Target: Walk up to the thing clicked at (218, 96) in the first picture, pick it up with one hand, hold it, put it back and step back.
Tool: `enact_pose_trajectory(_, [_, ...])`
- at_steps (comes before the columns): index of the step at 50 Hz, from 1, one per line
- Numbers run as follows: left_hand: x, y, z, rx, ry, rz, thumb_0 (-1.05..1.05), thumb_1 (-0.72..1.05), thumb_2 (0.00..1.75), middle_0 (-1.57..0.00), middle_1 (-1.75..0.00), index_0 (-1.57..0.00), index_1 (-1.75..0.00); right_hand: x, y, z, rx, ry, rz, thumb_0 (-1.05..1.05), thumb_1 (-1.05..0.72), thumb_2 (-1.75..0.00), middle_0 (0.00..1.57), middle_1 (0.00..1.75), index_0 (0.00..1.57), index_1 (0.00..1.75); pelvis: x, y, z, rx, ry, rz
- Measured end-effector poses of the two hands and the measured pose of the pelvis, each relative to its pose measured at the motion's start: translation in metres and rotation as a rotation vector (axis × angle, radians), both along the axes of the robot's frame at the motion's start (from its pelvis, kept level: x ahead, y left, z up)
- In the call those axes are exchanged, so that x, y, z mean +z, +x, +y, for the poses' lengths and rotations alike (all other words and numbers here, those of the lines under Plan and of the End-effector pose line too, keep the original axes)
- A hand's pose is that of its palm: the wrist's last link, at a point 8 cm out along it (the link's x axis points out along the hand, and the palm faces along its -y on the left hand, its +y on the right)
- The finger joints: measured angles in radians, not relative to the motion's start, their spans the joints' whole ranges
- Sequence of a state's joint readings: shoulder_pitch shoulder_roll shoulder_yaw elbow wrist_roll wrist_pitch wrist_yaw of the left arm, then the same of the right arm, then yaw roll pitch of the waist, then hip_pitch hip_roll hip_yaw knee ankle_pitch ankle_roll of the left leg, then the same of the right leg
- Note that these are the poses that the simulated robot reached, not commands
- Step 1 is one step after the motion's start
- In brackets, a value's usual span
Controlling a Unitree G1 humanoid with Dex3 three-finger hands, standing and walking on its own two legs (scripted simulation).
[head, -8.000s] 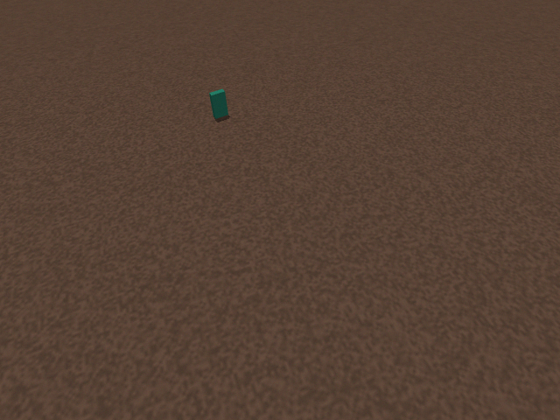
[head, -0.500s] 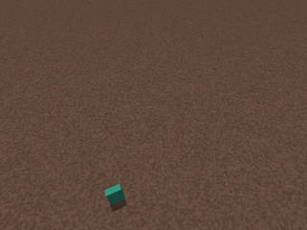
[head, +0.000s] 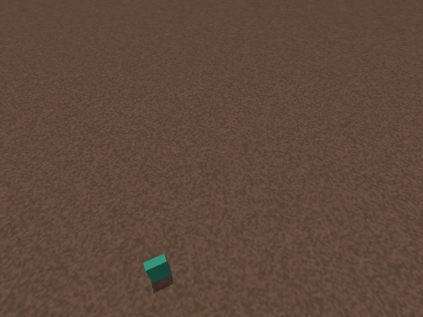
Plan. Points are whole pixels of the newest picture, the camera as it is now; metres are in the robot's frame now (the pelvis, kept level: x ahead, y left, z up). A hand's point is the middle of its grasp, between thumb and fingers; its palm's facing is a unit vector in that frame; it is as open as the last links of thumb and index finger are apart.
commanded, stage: stand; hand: left
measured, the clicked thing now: (158, 268) +0.42 +0.28 -0.70
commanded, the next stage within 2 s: go down in 0.30 s
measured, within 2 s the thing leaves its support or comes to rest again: neither
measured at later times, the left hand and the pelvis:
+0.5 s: hand out of the picture +0.10 +0.25 -0.15, palm faces +0.04 -0.94 -0.34, open 8.0 cm; pelvis +0.00 +0.00 +0.00, yaw +1 degrees
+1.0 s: hand out of the picture +0.15 +0.28 -0.18, palm faces +0.06 -0.94 -0.35, open 16.7 cm; pelvis +0.00 +0.02 -0.05, yaw +0 degrees
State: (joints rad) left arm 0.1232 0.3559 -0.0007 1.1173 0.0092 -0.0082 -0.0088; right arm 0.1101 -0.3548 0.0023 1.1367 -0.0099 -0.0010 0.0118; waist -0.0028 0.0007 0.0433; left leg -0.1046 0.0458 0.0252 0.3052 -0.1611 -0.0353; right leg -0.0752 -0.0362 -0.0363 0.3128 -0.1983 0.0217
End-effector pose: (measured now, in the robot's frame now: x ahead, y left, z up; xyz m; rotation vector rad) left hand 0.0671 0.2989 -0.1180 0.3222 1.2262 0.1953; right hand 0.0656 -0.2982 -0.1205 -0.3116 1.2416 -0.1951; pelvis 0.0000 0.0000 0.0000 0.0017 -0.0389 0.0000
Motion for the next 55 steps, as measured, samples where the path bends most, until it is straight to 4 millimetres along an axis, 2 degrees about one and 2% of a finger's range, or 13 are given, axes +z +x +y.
enact_pose_trajectory(21, [0.000,0.000,0.002,0.000,0.005,0.013,0.00,0.91,0.90,-0.20,-0.30,-0.21,-0.30,-0.002,0.002,0.002,0.001,0.004,0.006,0.00,-0.91,-0.90,0.20,0.29,0.20,0.30,0.000,0.002,0.001,-0.002,0.001,0.005])
enact_pose_trajectory(24, [0.001,0.016,-0.002,0.031,-0.002,-0.065,0.00,0.86,0.86,-0.17,-0.26,-0.17,-0.26,-0.001,0.009,0.008,-0.003,0.006,-0.072,0.00,-0.92,-0.91,0.20,0.29,0.20,0.30,-0.003,-0.002,0.002,0.009,-0.001,0.035])
enact_pose_trajectory(30, [-0.006,0.063,0.002,0.024,-0.010,-0.133,0.00,0.61,0.61,-0.08,-0.15,-0.09,-0.15,-0.006,0.013,0.028,-0.006,0.039,-0.148,0.00,-0.97,-0.92,0.20,0.29,0.20,0.30,-0.013,-0.011,0.000,0.008,-0.003,0.114])
enact_pose_trajectory(34, [-0.005,0.078,0.009,0.018,0.005,-0.148,0.00,0.38,0.41,-0.06,-0.11,-0.07,-0.10,-0.007,0.011,0.040,-0.028,0.061,-0.177,0.00,-0.96,-0.92,0.20,0.30,0.20,0.30,-0.017,-0.009,0.002,0.001,-0.004,0.139])
enact_pose_trajectory(39, [-0.008,0.078,0.019,0.032,0.016,-0.127,0.00,0.10,0.23,-0.06,-0.08,-0.08,-0.07,-0.009,0.015,0.047,-0.031,0.067,-0.219,0.01,-0.93,-0.91,0.20,0.30,0.20,0.30,-0.024,-0.005,0.007,-0.003,-0.007,0.166])
enact_pose_trajectory(45, [-0.017,0.073,0.025,0.036,0.011,-0.138,0.00,-0.21,0.11,-0.08,-0.08,-0.09,-0.07,-0.014,0.031,0.047,-0.009,0.044,-0.281,0.01,-0.89,-0.89,0.20,0.30,0.20,0.30,-0.037,-0.004,0.012,-0.003,-0.014,0.204])
enact_pose_trajectory(50, [-0.024,0.070,0.026,0.037,0.003,-0.158,-0.01,-0.38,0.05,-0.10,-0.07,-0.10,-0.07,-0.017,0.048,0.049,0.016,0.021,-0.336,0.01,-0.86,-0.89,0.20,0.30,0.20,0.30,-0.049,-0.003,0.015,0.001,-0.022,0.230])
enact_pose_trajectory(55, [-0.028,0.068,0.027,0.043,0.003,-0.166,-0.01,-0.48,0.02,-0.11,-0.07,-0.11,-0.07,-0.019,0.065,0.054,0.036,0.007,-0.395,0.01,-0.84,-0.88,0.20,0.30,0.20,0.30,-0.058,-0.002,0.016,0.005,-0.030,0.250])
